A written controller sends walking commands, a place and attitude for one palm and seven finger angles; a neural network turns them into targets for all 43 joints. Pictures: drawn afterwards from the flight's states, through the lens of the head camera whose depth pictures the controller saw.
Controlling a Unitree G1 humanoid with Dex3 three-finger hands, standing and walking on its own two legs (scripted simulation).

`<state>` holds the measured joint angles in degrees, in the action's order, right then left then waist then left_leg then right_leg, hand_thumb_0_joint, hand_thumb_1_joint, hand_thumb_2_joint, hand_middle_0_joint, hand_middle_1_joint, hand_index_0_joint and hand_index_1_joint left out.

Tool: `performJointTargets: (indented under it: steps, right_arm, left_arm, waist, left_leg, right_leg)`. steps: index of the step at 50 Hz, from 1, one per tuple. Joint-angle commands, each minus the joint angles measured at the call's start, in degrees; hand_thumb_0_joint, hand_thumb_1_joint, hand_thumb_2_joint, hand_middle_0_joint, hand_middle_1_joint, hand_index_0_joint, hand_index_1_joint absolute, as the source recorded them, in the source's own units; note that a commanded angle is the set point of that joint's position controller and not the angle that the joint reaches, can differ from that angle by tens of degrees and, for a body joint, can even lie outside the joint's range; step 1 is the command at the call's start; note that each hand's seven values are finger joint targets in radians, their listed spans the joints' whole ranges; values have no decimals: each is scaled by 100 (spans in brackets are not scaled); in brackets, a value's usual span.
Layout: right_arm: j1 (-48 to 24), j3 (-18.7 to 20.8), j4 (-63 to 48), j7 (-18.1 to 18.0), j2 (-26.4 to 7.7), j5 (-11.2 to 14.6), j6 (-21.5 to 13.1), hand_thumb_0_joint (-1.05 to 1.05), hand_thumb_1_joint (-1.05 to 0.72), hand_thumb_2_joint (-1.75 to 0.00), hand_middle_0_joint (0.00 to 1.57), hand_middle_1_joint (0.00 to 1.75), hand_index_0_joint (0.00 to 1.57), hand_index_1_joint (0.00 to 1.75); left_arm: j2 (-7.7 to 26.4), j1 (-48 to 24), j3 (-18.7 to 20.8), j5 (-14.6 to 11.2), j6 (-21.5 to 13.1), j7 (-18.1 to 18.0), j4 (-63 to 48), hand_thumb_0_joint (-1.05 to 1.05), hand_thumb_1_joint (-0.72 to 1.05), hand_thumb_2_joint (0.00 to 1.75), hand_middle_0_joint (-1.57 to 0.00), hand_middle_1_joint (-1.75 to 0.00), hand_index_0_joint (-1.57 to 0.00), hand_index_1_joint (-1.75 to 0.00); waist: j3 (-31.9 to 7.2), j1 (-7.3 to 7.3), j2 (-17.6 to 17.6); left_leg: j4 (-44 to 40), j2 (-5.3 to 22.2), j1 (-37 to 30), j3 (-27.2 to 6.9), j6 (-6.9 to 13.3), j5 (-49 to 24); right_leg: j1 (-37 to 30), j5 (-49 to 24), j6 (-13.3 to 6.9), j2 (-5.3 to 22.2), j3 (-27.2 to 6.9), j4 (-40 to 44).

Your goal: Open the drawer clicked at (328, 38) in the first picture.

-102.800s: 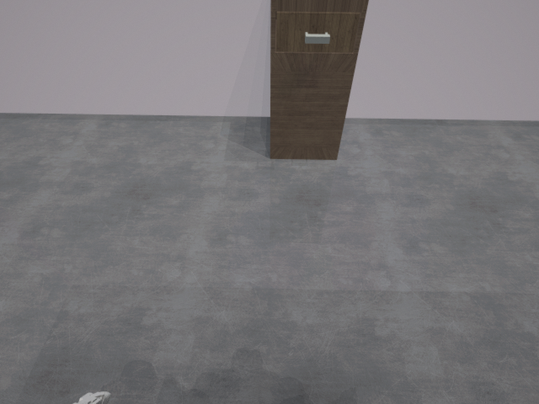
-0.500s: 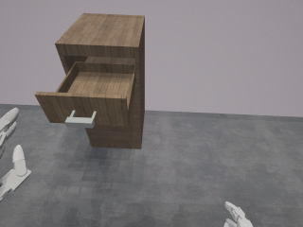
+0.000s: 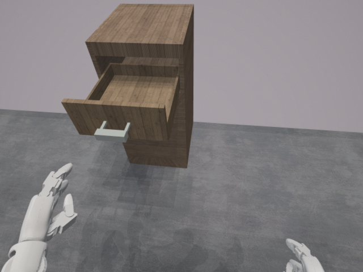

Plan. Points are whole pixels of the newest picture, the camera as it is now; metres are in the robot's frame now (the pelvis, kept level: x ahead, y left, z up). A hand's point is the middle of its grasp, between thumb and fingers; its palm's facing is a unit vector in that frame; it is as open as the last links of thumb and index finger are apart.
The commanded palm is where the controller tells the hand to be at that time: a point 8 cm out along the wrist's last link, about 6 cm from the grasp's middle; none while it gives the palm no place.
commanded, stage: let the arm hang, fingers relaxed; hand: left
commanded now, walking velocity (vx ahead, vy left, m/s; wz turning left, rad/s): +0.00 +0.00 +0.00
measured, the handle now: (114, 130) +0.55 +0.27 -0.05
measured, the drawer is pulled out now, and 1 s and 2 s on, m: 0.30 0.30 0.30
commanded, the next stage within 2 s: look to check the result in 1.00 s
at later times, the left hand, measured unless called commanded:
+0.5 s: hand out of the picture -0.06 +0.20 -0.16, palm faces +0.00 -0.97 -0.23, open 7.3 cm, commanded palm none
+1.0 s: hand out of the picture +0.01 +0.18 -0.16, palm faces -0.02 -0.98 -0.21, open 7.4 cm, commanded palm none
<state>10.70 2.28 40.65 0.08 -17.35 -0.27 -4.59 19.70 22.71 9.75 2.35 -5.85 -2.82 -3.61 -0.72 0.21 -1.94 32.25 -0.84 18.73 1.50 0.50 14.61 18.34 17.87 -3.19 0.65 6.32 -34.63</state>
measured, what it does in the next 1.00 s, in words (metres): stands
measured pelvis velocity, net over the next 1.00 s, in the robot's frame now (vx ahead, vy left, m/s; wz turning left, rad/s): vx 0.00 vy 0.01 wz -0.04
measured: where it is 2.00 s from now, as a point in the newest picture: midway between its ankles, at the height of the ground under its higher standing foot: outside the picture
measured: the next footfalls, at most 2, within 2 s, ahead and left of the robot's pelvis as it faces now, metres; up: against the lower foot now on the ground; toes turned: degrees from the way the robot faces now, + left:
none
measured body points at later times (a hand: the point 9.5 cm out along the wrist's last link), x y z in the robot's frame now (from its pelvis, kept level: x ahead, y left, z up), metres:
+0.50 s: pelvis +0.00 +0.01 +0.01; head +0.02 +0.01 +0.46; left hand -0.05 +0.25 -0.14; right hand -0.02 -0.22 -0.15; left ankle +0.02 +0.12 -0.73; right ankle +0.01 -0.08 -0.73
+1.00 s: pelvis +0.00 +0.01 +0.01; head +0.01 +0.00 +0.46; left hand +0.01 +0.23 -0.14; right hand -0.04 -0.19 -0.15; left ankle +0.02 +0.12 -0.73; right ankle +0.01 -0.08 -0.73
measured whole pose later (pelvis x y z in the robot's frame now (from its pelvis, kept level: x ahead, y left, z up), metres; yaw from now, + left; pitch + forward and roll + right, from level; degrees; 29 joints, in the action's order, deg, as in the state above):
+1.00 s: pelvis +0.00 +0.01 +0.01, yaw -2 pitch -2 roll +0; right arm 18.9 0.5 65.2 -2.0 -6.0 -0.4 0.1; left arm 7.7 15.5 0.6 0.9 -0.4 -2.2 64.3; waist 3.2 0.9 -1.2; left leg 23.2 0.5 9.7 3.2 0.6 11.1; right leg 9.3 11.9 -3.0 -1.3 4.3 -23.3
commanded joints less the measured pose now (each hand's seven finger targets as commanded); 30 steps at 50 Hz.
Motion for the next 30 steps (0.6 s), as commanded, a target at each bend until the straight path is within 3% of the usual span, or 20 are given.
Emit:
performJointTargets:
  steps: [1, 2, 3, 4, 6, 7, 8, 10, 12, 14, 15, 24, 30]
  right_arm:
    - [55, 1, -251, -11, -232, -54, 188, 0, -90, -90, 20, 30, 20, 30]
    - [27, 28, -155, -40, -269, -71, 286, 0, -90, -90, 20, 30, 20, 30]
    - [-1, 35, 0, -58, -232, -84, 368, 0, -90, -90, 20, 30, 20, 30]
    - [77, 1, 182, -63, -131, -86, 429, 0, -90, -90, 20, 30, 20, 30]
    - [184, -103, 532, -51, -57, -89, 459, 0, -90, -90, 20, 30, 20, 30]
    - [137, -138, 662, -69, -82, -83, 447, 0, -90, -90, 20, 30, 20, 30]
    - [96, -158, 780, -94, -101, -75, 440, 0, -90, -90, 20, 30, 20, 30]
    - [168, -155, 982, -145, -63, -58, 436, 0, -90, -90, 20, 30, 20, 30]
    - [348, -167, 1224, -172, 73, -41, 439, 0, -90, -90, 20, 30, 20, 30]
    - [483, -143, 1418, -187, 130, -32, 450, 0, -90, -90, 20, 30, 20, 30]
    - [535, -129, 1483, -196, 137, -20, 455, 0, -90, -90, 20, 30, 20, 30]
    - [935, -174, 2092, -216, 272, -16, 503, 0, -90, -90, 20, 30, 20, 30]
    - [1097, -141, 2230, -210, 388, -28, 502, 0, -90, -90, 20, 30, 20, 30]
  left_arm:
    - [162, -44, -433, 11, 497, 240, 2362, 0, 90, 90, -20, -30, -20, -30]
    - [294, -215, -423, -3, 508, 219, 2801, 0, 90, 90, -20, -30, -20, -30]
    - [299, -395, -459, -21, 541, 196, 3213, 0, 90, 90, -20, -30, -20, -30]
    - [272, -626, -520, -41, 573, 178, 3584, 0, 90, 90, -20, -30, -20, -30]
    - [119, -905, -645, -102, 624, 169, 4223, 0, 90, 90, -20, -30, -20, -30]
    - [73, -886, -683, -121, 641, 172, 4529, 0, 90, 90, -20, -30, -20, -30]
    - [40, -809, -704, -133, 641, 174, 4845, 0, 90, 90, -20, -30, -20, -30]
    - [-63, -597, -700, -129, 610, 165, 5338, 0, 90, 90, -20, -30, -20, -30]
    - [-136, -498, -721, -154, 583, 162, 5702, 0, 90, 90, -20, -30, -20, -30]
    - [-209, -459, -761, -156, 566, 164, 5985, 0, 90, 90, -20, -30, -20, -30]
    - [-236, -440, -777, -151, 558, 152, 6099, 0, 90, 90, -20, -30, -20, -30]
    - [-399, -212, -893, -178, 583, 103, 6784, 0, 90, 90, -20, -30, -20, -30]
    - [-443, -114, -883, -169, 582, 73, 6840, 0, 90, 90, -20, -30, -20, -30]
  waist:
    - [-551, -93, 1635]
    - [-332, -76, 1598]
    - [-96, -49, 1256]
    - [57, 32, 853]
    - [271, 90, -237]
    - [407, 12, -535]
    - [438, -48, -603]
    - [223, -94, -448]
    - [-81, -64, -615]
    - [-121, -35, -295]
    - [-32, -18, -81]
    - [612, 0, 106]
    - [713, -20, 202]
  left_leg:
    - [307, 211, 229, -243, 74, -818]
    - [371, 121, 247, -242, 22, -98]
    - [332, 137, 106, -247, 10, 210]
    - [108, 208, -187, -267, 8, -47]
    - [-651, 533, -692, -546, 80, -1310]
    - [-905, 673, -426, -730, 177, -1306]
    - [-1080, 725, -291, -806, 221, -1111]
    - [-1129, 697, -496, -744, 206, -969]
    - [-1154, 663, -681, -629, 183, -789]
    - [-1211, 650, -785, -578, 163, -589]
    - [-1218, 688, -896, -577, 170, -719]
    - [-1481, 662, -728, -537, 169, -130]
    - [-1540, 655, -689, -522, 181, 100]
  right_leg:
    - [-1199, -3029, -191, 1163, -1376, 813]
    - [-1226, -3445, -403, 1335, -1516, 908]
    - [-988, -3203, -490, 1375, -1524, 1026]
    - [-687, -2618, -450, 1265, -1432, 1127]
    - [-274, -1356, -93, 671, -1014, 1034]
    - [-486, -939, 55, 438, -879, 1075]
    - [-709, -774, 81, 383, -874, 1177]
    - [-942, -908, 39, 404, -904, 1373]
    - [-1146, -973, 14, 471, -908, 1518]
    - [-1121, -850, 1, 497, -903, 1632]
    - [-1021, -917, -4, 478, -866, 1651]
    - [-691, -242, -8, 489, -847, 1858]
    - [-530, -18, -7, 427, -892, 1817]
